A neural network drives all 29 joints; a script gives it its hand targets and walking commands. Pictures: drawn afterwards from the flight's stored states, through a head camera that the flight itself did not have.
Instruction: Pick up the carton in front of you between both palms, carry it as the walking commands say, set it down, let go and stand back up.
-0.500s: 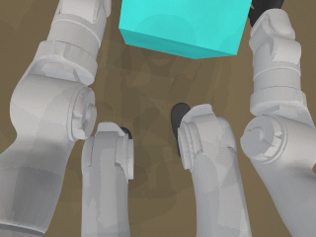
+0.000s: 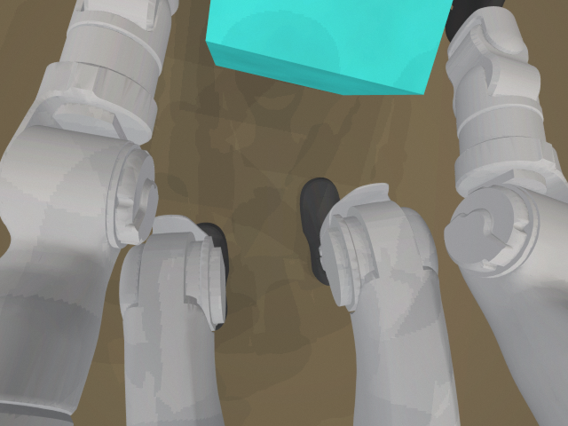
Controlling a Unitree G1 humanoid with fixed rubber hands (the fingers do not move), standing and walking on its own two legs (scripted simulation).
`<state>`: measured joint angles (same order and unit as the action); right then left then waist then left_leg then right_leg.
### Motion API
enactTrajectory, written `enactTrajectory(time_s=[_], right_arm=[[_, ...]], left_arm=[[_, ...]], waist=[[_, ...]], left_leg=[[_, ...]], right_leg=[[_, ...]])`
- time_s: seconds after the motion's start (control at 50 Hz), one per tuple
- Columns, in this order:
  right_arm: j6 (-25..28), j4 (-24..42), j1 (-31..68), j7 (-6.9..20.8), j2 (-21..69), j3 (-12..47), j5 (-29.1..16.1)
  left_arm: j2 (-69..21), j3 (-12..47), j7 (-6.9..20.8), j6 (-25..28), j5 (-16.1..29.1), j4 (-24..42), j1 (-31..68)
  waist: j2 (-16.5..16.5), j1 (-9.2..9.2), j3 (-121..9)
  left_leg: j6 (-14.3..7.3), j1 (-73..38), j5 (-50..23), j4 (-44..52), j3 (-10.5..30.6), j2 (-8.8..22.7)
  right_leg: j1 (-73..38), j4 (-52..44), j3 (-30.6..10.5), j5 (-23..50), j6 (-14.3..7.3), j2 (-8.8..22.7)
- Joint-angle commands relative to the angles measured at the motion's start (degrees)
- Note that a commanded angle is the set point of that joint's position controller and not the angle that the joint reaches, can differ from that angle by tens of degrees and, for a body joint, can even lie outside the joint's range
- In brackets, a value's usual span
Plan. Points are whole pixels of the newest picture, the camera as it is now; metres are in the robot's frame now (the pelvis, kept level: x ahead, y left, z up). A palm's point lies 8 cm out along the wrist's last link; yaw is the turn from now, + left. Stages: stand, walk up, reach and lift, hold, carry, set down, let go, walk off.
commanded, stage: set down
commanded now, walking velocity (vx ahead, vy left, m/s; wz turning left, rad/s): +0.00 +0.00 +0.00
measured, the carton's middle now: out of the picture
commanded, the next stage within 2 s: let go in 1.24 s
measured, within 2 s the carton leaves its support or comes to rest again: neither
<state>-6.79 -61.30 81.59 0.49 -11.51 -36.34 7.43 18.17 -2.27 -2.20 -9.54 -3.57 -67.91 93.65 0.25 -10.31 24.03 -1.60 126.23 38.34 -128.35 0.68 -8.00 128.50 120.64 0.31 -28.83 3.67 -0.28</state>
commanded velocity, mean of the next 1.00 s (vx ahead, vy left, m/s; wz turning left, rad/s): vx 0.00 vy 0.00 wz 0.00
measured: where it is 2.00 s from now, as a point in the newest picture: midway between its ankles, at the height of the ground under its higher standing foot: (267, 271)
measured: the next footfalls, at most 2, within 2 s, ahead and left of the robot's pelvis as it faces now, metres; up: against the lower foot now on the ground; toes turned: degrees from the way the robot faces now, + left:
none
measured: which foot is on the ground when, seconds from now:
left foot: down 0.00-1.00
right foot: down 0.00-1.00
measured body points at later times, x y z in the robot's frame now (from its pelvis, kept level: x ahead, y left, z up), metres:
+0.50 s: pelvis -0.01 -0.02 +0.03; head +0.35 -0.05 +0.30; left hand +0.63 +0.06 -0.09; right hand +0.51 -0.30 -0.10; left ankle +0.08 +0.09 -0.34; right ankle +0.14 -0.13 -0.34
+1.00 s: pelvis +0.02 -0.01 +0.16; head +0.35 -0.02 +0.46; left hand +0.63 +0.08 +0.05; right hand +0.51 -0.30 +0.06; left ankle +0.08 +0.09 -0.34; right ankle +0.14 -0.13 -0.34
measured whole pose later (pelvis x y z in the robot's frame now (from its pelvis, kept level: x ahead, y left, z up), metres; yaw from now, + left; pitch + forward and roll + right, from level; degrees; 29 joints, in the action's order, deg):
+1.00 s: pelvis +0.02 -0.01 +0.16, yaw -1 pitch +48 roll -2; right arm -14.5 -41.0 64.8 -5.0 -12.0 -23.2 -6.9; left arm 23.7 -3.4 -0.8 -17.5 0.7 -56.4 81.8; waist 2.7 -11.1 -0.1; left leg -0.8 110.1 31.3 -93.3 1.5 -4.3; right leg 113.6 87.3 0.3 -22.0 0.6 -1.2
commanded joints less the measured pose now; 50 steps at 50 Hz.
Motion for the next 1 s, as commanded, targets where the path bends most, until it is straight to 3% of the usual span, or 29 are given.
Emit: enactTrajectory(time_s=[0.0,0.14,0.2,0.32,0.36,0.44,0.54,0.62,0.74,0.82,0.98], right_arm=[[4.3,1.6,9.4,-3.7,-13.0,1.9,-4.1],[6.1,2.1,12.5,-4.7,-15.0,11.8,-15.4],[5.3,5.1,12.5,-5.6,-16.0,13.6,-17.5],[1.3,15.1,10.6,-8.6,-15.2,16.6,-20.0],[-0.6,17.6,9.5,-9.6,-13.9,17.5,-19.9],[-3.2,18.0,7.7,-10.2,-9.7,17.9,-18.4],[-3.6,18.5,5.4,-9.5,-6.6,16.3,-15.1],[-3.9,20.1,3.2,-8.8,-6.6,14.4,-13.4],[-4.9,23.7,-0.5,-7.6,-8.8,12.6,-13.5],[-6.0,26.0,-2.7,-6.7,-9.7,12.3,-14.1],[-6.8,26.9,-6.5,-5.1,-8.6,12.4,-14.0]], left_arm=[[9.1,4.0,-2.4,1.7,4.8,5.0,17.8],[8.2,12.8,-1.2,2.5,15.0,9.4,22.2],[10.6,12.1,-1.1,1.9,15.5,10.6,22.1],[14.7,7.7,-1.9,-0.8,12.6,15.2,21.1],[15.3,5.9,-2.1,-2.2,11.8,15.7,20.1],[15.6,2.0,-1.1,-3.7,9.7,10.4,16.2],[14.2,-1.4,0.9,-2.9,6.8,5.8,12.3],[13.5,-2.1,1.5,-2.7,5.4,6.7,11.4],[11.9,-0.3,1.5,-4.3,5.6,13.5,11.8],[11.0,0.1,1.4,-6.0,5.5,17.5,10.8],[10.1,-2.7,1.5,-7.0,3.5,18.3,6.0]], waist=[[11.2,-6.78,-56.1],[13.5,-9.20,-67.8],[13.0,-9.18,-73.6],[11.0,-6.67,-88.2],[9.4,-5.65,-89.3],[5.6,-3.69,-79.4],[3.4,-2.93,-75.1],[5.3,-3.76,-77.9],[11.3,-6.01,-87.0],[14.1,-6.23,-91.3],[13.0,-4.60,-90.3]], left_leg=[[3.1,-26.1,-21.2,13.9,5.9,4.9],[2.9,-29.2,-23.4,11.1,4.6,5.6],[2.6,-29.8,-20.9,10.5,2.8,5.1],[1.4,-30.0,-14.7,13.2,-1.7,3.4],[0.8,-28.9,-12.1,15.3,-2.6,2.9],[-0.5,-21.7,-6.8,19.8,-2.5,2.6],[-0.6,-16.9,-6.6,25.1,-1.9,2.6],[0.0,-21.5,-8.9,29.1,-1.7,2.3],[1.4,-36.7,-15.6,34.4,-1.6,1.9],[2.2,-45.6,-20.9,38.0,-1.1,1.9],[2.5,-53.0,-26.3,46.6,0.0,2.0]], right_leg=[[-23.9,-3.2,3.8,19.6,-0.7,0.1],[-31.5,-3.3,2.7,27.2,-2.2,1.3],[-38.0,-4.3,2.5,29.0,-2.5,0.9],[-55.5,-8.5,2.3,30.5,-2.7,-1.1],[-58.3,-10.6,2.2,28.7,-2.5,-1.7],[-54.4,-15.1,1.4,22.1,-1.8,-1.8],[-53.1,-19.1,1.5,22.1,-0.8,-1.8],[-51.7,-22.4,2.5,23.2,-0.4,-1.9],[-49.8,-27.8,4.8,26.3,-0.8,-2.5],[-49.8,-31.7,5.6,28.7,-1.1,-2.9],[-54.0,-40.3,5.5,31.5,-1.0,-3.3]])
